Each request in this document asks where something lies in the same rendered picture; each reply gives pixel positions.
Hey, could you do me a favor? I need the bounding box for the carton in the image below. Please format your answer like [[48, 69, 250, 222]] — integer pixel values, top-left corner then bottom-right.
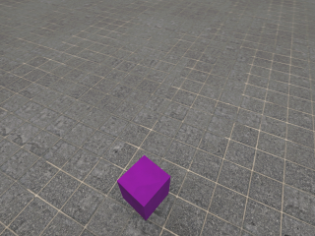
[[117, 155, 171, 220]]

